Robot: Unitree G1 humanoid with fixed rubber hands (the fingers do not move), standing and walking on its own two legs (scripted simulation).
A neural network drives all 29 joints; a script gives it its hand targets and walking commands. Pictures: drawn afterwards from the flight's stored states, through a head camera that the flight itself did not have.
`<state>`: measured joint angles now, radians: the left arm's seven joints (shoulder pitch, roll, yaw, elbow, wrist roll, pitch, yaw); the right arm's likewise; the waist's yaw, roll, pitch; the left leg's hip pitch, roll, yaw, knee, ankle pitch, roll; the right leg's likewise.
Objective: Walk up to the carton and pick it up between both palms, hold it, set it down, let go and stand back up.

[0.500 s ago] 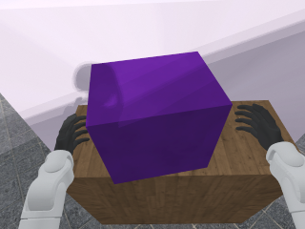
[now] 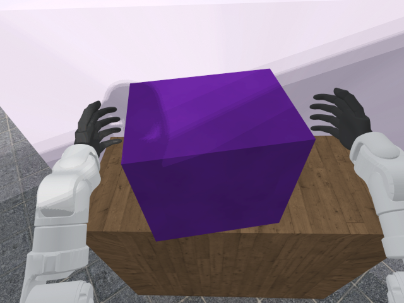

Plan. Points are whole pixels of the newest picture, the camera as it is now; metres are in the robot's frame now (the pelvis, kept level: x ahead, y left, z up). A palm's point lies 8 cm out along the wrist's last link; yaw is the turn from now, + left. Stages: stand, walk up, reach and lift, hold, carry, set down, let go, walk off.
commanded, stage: reach and lift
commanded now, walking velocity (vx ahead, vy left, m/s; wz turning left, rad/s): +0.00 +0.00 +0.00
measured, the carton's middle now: (210, 158) +0.42 +0.03 +0.05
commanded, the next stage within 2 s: none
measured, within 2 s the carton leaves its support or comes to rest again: neither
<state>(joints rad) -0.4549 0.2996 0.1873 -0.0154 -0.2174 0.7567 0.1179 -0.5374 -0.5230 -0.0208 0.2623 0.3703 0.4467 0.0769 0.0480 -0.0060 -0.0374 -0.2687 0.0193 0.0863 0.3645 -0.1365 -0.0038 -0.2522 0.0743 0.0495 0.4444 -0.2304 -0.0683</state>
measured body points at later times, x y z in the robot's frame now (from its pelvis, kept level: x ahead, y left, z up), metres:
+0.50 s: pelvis +0.00 +0.00 +0.00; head +0.01 +0.00 +0.45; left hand +0.39 +0.25 +0.22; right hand +0.45 -0.20 +0.24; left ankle +0.03 +0.13 -0.74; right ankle +0.00 -0.07 -0.74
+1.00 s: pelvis +0.01 +0.01 +0.00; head +0.03 +0.00 +0.45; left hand +0.39 +0.29 +0.16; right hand +0.45 -0.22 +0.16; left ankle +0.03 +0.13 -0.74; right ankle +0.00 -0.07 -0.74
